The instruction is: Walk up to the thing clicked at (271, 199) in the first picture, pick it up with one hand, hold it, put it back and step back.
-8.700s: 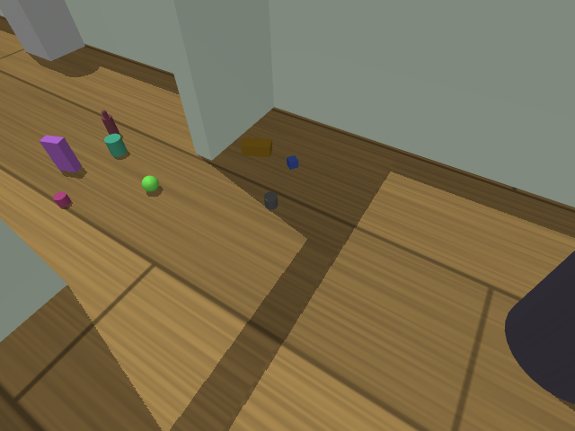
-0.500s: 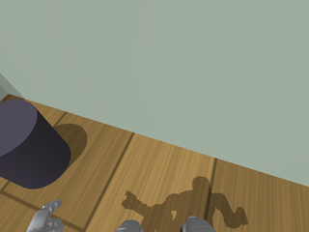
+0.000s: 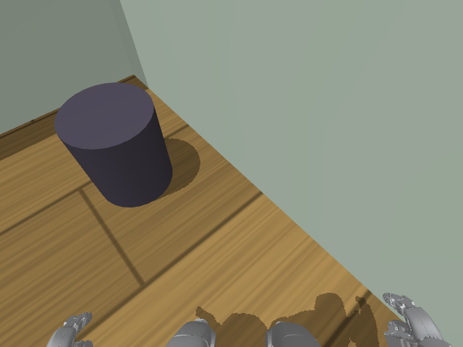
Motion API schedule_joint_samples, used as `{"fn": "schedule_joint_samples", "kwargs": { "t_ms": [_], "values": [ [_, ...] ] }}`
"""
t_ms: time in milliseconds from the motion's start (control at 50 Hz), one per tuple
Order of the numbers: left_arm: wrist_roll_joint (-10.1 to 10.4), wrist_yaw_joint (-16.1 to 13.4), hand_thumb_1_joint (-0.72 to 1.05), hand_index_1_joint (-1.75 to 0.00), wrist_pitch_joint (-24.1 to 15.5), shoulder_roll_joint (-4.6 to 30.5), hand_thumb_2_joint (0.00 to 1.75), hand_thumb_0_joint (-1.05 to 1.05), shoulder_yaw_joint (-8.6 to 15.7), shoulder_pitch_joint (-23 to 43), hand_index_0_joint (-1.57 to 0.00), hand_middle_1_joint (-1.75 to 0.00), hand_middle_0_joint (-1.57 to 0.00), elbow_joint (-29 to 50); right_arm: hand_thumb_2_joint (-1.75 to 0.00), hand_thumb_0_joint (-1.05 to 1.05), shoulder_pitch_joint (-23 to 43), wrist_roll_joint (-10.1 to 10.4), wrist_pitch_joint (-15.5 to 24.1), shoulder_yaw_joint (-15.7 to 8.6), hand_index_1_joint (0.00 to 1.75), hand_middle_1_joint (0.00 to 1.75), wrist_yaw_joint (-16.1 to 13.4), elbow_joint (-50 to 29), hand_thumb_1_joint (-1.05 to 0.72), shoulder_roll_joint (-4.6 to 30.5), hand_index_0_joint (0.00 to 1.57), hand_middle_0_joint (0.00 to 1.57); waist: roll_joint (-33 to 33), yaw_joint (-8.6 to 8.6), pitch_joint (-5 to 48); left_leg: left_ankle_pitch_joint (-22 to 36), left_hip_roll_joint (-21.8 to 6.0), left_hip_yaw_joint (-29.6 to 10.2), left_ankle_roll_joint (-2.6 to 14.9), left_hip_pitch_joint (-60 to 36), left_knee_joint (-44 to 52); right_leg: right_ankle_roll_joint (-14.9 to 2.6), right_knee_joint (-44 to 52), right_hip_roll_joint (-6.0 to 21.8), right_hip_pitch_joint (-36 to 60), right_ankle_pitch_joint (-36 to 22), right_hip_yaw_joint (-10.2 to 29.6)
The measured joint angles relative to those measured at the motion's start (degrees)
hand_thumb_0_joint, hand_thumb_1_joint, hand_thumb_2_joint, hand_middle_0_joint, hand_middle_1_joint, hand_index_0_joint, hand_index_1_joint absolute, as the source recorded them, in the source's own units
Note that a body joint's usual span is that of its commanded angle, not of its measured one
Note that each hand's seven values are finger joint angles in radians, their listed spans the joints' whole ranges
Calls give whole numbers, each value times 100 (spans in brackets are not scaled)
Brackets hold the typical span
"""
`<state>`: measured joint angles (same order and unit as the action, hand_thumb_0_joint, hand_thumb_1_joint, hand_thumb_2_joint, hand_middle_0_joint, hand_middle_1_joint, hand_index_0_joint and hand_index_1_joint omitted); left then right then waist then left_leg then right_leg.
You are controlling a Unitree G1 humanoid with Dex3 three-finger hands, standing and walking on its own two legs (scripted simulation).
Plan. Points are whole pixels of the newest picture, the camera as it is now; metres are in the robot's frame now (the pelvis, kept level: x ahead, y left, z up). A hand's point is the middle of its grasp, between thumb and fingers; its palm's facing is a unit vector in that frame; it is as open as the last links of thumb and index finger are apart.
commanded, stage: walk up
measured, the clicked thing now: out of the picture +0.12 +1.52 -0.72
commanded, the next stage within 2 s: none
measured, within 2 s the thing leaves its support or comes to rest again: neither
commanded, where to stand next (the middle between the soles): +0.04 +0.07 m, yaw +78 degrees
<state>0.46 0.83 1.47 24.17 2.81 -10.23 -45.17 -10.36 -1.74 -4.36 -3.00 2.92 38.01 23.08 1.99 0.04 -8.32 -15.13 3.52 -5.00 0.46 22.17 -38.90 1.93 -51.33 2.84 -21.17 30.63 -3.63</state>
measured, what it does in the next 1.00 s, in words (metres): steps on the spot, turning left: left foot, then right foot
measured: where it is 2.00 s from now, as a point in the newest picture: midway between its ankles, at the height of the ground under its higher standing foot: outside the picture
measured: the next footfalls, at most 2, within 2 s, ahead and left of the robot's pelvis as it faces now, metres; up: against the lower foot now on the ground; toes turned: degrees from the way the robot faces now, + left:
left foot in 0.46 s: -0.02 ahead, +0.16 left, +0.00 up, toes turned +29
right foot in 0.84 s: +0.15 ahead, -0.03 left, +0.00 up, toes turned +44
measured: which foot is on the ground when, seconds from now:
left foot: down 0.00-0.06, up 0.08-0.44, down 0.46-0.86, up 0.88-1.00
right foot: down 0.00-0.46, up 0.48-0.82, down 0.84-1.00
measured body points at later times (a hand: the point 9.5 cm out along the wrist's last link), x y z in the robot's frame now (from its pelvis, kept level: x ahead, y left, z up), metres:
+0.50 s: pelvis -0.03 +0.02 +0.00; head +0.00 +0.05 +0.44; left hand -0.12 +0.36 -0.11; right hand +0.24 -0.21 -0.08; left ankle -0.05 +0.14 -0.72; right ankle +0.01 -0.11 -0.70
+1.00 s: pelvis +0.00 +0.00 +0.00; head +0.04 +0.03 +0.45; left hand -0.17 +0.29 -0.09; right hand +0.31 -0.12 -0.10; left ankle -0.08 +0.09 -0.66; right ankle +0.12 -0.06 -0.72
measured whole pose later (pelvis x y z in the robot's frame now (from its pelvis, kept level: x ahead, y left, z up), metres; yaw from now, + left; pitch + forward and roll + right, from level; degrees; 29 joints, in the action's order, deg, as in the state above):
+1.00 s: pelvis +0.00 +0.00 +0.00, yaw +51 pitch -2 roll +1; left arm -2.4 1.1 -1.1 23.0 1.9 -11.0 -40.9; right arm -14.9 -0.9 -0.8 -3.3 0.1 39.1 24.1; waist -0.1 0.8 -8.3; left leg -27.2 3.9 -2.4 -0.5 30.5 -63.0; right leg -0.3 -40.4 6.1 -19.8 18.8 -5.0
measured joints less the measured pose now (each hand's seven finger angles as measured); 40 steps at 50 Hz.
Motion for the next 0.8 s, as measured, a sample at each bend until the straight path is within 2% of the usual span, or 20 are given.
{"fn": "schedule_joint_samples", "kwargs": {
  "t_ms": [40, 60, 80, 140, 200, 260, 360, 440, 460, 480, 520, 580, 700, 800],
  "values": [
    [-5, -40, 90, -30, -76, -34, 90, 1, -5, -3, -20, -30, -20, 46, -90, 1, -11, -39, -27, -31, 30, 30, 22, -58, -91, 20, 20, 20, -138, -25, 15, 74, 89, -230, -57, 81, -5, -21, 706, -152, 195, -338, 112],
    [-14, -71, 90, -30, -124, -68, 90, 1, 1, -5, -20, -30, -20, 65, -90, 1, -13, -48, -46, -47, 30, 30, 36, -76, -91, 47, 20, 20, -252, -13, 12, 75, 102, -358, -88, 131, -72, -119, 1022, -227, 302, -851, 72],
    [-46, -105, 90, -30, -168, -116, 90, 1, -2, -23, -20, -30, -20, 85, -90, 1, -1, -45, -73, -68, 30, 30, 37, -54, -91, 71, 20, 20, -407, -1, 1, 31, 86, -482, -4, 179, -197, -234, 1129, -281, 379, -1026, -67],
    [-170, -149, 90, -30, -184, -58, 90, 1, -15, -122, -20, -30, -20, 106, -90, 1, -46, -79, -135, -54, 30, 30, 26, 79, -91, -27, 20, 20, -369, 69, 130, -810, 86, -79, -10, 563, -1208, -388, 1295, -53, 487, -1025, -363],
    [-209, -196, 90, -30, -239, -56, 90, 1, 28, -169, -20, -30, -20, 52, -90, 1, -114, -81, -113, -60, 30, 30, 148, 156, -91, 33, 20, 20, -393, 97, 143, -582, -131, 189, 0, 731, -1857, -353, 1692, 162, 749, -1186, -684],
    [-262, -164, 90, -30, -273, -16, 90, 1, 99, -269, -20, -30, -20, 75, -90, 1, -166, -45, -96, -89, 30, 30, 243, 225, -91, 105, 20, 20, -427, 137, 134, -265, -434, 312, -37, 643, -1792, -315, 1934, 294, 942, -1287, -986],
    [-356, -37, 90, -30, -244, 114, 90, 1, 206, -407, -20, -30, -20, 197, -90, 1, -192, 3, -111, -113, 30, 30, 266, 397, -91, 130, 20, 20, -322, 275, 135, -314, -774, 560, -96, 275, -998, -223, 1964, 540, 1074, -1264, -1456],
    [-378, 99, 90, -30, -154, 251, 90, 1, 242, -495, -20, -30, -20, 258, -90, 1, -242, 52, 14, -119, 30, 30, 209, 407, -91, 144, 20, 20, -98, 368, 247, -546, -708, 830, 30, -217, -19, -81, 1402, 908, 854, -959, -1709],
    [-358, 125, 90, -30, -125, 293, 90, 1, 249, -532, -20, -30, -20, 266, -90, 1, -251, 42, 78, -130, 30, 30, 171, 389, -91, 152, 20, 20, 9, 375, 263, -348, -582, 844, 64, -314, 173, -72, 1069, 1084, 724, -789, -1691],
    [-332, 142, 90, -30, -79, 327, 90, 1, 269, -536, -20, -30, -20, 238, -90, 1, -231, 16, 134, -138, 30, 30, 113, 365, -91, 130, 20, 20, 163, 390, 208, -287, -436, 883, 64, -303, 77, -87, 609, 1199, 551, -498, -1442],
    [-296, 160, 90, -30, 35, 295, 90, 1, 242, -470, -20, -30, -20, 115, -90, 1, -305, -2, 235, -121, 30, 30, 22, 291, -91, 127, 20, 20, 186, 268, 207, -351, -299, 684, 133, -162, -149, -65, -266, 835, 157, 71, -699],
    [-227, 191, 90, -30, 4, 274, 90, 1, 137, -431, -20, -30, -20, 99, -90, 1, -444, 24, 271, -28, 30, 30, -90, 262, -91, 74, 20, 20, 268, 160, 192, -207, -109, 412, 161, -255, 72, -120, -783, 429, -251, 60, -74],
    [-196, 161, 90, -30, -33, 104, 90, 1, -11, -395, -20, -30, -20, 189, -90, 1, -667, -6, 399, 11, 30, 30, -240, 165, -90, 64, 20, 21, 101, 19, 243, -162, 92, -120, 126, -181, 67, -235, -207, 145, -570, -333, 254],
    [-165, 71, 90, -30, -96, 32, 90, 1, -52, -241, -20, -30, -20, 334, -90, 1, -710, 7, 443, 30, 30, 30, -299, 16, -90, 45, 20, 21, -94, -55, 162, -243, 266, -605, 7, 108, -280, -359, 352, -111, -421, -463, 382]
  ]
}}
